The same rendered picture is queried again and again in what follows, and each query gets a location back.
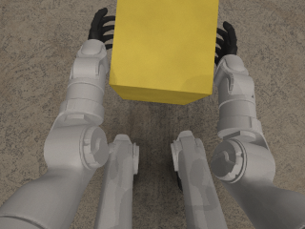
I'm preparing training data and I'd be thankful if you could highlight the carton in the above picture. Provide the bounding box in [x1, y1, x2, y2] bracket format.
[109, 0, 219, 105]

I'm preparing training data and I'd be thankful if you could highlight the robot right hand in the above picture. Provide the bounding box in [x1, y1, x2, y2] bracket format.
[214, 21, 238, 67]

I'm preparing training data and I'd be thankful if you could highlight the robot left hand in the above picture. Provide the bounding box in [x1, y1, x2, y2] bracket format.
[88, 8, 116, 50]

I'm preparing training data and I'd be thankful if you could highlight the robot right upper arm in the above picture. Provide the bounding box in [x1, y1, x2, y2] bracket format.
[210, 138, 305, 229]

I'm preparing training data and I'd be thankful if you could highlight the robot right shin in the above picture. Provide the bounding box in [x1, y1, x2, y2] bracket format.
[176, 130, 206, 178]

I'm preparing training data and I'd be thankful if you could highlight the right robot forearm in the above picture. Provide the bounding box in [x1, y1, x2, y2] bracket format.
[213, 54, 271, 152]

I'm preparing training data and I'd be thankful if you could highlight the left robot forearm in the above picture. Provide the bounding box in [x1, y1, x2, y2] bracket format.
[43, 39, 109, 156]

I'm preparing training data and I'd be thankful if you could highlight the robot left upper arm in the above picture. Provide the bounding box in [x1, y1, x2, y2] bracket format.
[0, 123, 110, 229]

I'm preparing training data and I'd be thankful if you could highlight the robot left shin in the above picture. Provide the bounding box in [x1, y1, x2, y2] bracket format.
[104, 134, 132, 165]

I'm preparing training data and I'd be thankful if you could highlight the robot shin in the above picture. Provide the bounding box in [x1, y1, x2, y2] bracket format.
[176, 130, 206, 178]
[104, 134, 132, 165]

